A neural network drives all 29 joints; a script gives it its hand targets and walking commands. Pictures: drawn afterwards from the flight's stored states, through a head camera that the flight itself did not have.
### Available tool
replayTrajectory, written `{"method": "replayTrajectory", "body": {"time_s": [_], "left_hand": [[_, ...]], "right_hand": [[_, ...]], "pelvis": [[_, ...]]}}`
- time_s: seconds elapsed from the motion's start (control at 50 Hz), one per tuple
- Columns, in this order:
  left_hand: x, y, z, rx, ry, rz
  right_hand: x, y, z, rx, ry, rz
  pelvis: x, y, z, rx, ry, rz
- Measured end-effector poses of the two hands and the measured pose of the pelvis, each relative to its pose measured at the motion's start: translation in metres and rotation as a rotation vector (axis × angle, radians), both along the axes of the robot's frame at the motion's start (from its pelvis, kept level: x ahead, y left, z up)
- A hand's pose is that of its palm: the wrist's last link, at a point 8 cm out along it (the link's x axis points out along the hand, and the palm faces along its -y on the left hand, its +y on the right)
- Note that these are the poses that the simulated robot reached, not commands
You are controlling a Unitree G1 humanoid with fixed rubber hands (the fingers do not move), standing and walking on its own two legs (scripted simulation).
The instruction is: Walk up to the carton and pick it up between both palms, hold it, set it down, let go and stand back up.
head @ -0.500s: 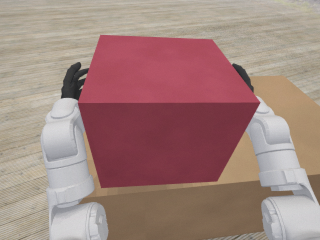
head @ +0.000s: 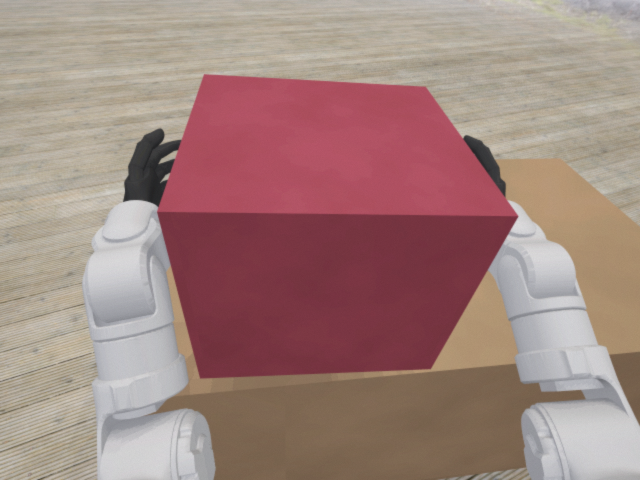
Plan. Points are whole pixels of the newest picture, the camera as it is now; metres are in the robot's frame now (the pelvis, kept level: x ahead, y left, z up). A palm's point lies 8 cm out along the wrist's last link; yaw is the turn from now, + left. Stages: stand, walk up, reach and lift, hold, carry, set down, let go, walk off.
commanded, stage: hold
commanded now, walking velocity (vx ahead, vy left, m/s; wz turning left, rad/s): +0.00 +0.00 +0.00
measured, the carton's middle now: (319, 224) +0.37 +0.02 +0.17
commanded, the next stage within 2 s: none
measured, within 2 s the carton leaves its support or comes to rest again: neither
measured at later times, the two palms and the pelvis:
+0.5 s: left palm (143, 197) +0.34 +0.21 +0.23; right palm (477, 197) +0.36 -0.16 +0.23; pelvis +0.00 +0.01 +0.00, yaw +0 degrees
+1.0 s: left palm (142, 200) +0.34 +0.21 +0.23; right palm (477, 197) +0.36 -0.16 +0.23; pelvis +0.01 +0.01 +0.00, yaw -1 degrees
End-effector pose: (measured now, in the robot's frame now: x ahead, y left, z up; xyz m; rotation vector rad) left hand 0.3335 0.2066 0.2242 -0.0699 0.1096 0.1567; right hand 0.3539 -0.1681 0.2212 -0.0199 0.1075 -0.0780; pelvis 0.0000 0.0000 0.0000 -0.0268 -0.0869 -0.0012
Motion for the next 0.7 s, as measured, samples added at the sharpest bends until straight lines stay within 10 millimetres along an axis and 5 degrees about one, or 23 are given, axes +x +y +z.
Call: {"method": "replayTrajectory", "body": {"time_s": [0.7], "left_hand": [[0.012,0.006,-0.005,0.008,0.031,-0.003]], "right_hand": [[0.010,0.006,-0.003,-0.008,0.034,-0.004]], "pelvis": [[0.004,0.011,0.000,-0.006,0.024,-0.009]]}}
